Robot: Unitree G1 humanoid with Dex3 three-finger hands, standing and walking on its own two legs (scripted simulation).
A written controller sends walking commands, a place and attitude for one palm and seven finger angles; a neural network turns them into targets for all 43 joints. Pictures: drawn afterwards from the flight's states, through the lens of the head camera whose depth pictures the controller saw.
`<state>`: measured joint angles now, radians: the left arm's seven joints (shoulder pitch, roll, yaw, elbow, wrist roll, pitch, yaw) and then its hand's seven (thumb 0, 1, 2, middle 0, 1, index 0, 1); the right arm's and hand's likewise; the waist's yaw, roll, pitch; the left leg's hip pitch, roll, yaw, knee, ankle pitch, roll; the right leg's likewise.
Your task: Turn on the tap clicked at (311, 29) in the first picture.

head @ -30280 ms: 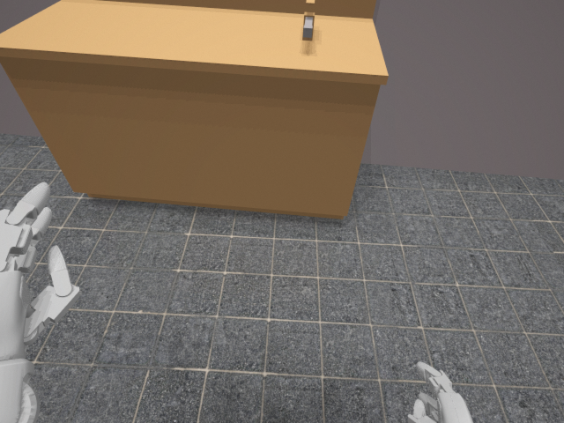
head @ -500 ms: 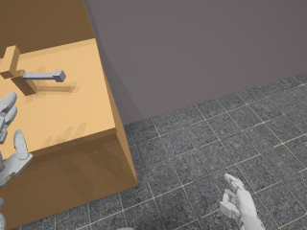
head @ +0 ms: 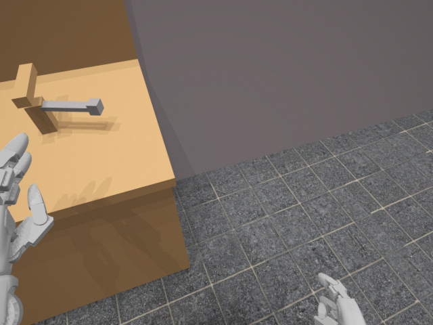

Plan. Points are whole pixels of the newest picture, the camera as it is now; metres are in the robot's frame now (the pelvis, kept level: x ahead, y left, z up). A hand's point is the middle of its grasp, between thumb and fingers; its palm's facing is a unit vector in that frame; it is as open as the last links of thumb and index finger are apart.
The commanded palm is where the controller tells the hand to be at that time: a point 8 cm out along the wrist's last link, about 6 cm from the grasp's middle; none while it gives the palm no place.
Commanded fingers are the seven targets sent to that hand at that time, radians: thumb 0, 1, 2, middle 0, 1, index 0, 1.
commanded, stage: come to a stop and stand still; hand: left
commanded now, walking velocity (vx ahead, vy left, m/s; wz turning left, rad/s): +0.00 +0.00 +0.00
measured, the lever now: (95, 106) +0.54 +0.32 +0.09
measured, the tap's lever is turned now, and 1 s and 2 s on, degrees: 69 69 69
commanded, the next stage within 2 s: look again from close up in 0.46 s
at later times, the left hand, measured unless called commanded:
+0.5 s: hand (9, 229) +0.21 +0.28 +0.16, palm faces +0.42 -0.83 -0.36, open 7.4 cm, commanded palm +0.14 +0.31 +0.18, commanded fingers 0.00 0.90 0.90 -0.20 -0.30 -0.20 -0.30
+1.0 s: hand (22, 227) +0.21 +0.26 +0.17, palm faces +0.41 -0.84 -0.35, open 7.4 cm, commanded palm +0.15 +0.30 +0.18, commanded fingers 0.00 0.90 0.90 -0.20 -0.30 -0.20 -0.30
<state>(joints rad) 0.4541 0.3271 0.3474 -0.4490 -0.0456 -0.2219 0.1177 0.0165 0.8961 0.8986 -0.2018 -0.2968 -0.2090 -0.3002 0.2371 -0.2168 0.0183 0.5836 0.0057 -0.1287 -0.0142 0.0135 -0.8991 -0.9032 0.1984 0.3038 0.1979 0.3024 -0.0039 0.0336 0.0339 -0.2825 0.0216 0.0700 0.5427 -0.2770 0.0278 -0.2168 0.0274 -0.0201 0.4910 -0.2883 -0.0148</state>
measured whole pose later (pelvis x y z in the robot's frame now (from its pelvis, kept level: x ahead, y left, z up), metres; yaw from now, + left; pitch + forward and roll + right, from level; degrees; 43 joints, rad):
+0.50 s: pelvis -0.02 +0.03 +0.01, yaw +0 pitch +0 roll -1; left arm 0.40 0.32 0.34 -0.44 -0.02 -0.17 0.13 0.02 0.89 0.90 -0.21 -0.30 -0.21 -0.30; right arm 0.19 -0.19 0.04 0.56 -0.02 -0.11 -0.04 0.01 -0.90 -0.90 0.20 0.30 0.20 0.30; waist 0.03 0.00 0.03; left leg -0.24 -0.03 0.10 0.42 -0.19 0.07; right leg -0.18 -0.02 0.00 0.39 -0.21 0.03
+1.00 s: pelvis -0.01 +0.02 +0.01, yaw +1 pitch +0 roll -2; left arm 0.45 0.33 0.33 -0.45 -0.04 -0.17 0.13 0.02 0.89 0.90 -0.21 -0.30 -0.21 -0.30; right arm 0.22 -0.22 0.01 0.57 -0.01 -0.07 -0.06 0.01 -0.90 -0.90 0.20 0.30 0.20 0.30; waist 0.00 0.02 0.00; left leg -0.23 0.00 0.06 0.43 -0.21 0.05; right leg -0.14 0.01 -0.03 0.34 -0.20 0.01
